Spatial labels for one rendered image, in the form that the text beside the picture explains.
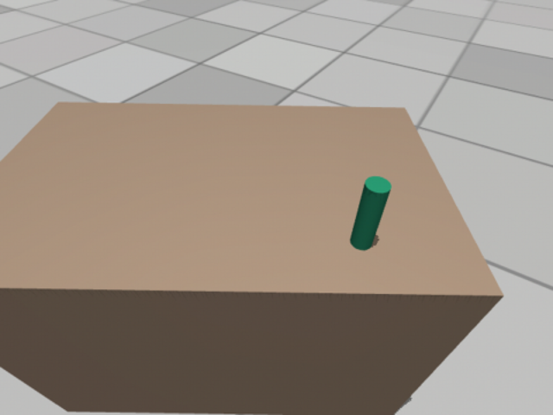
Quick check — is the can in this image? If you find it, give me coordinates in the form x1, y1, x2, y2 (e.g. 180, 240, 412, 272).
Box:
350, 176, 391, 250

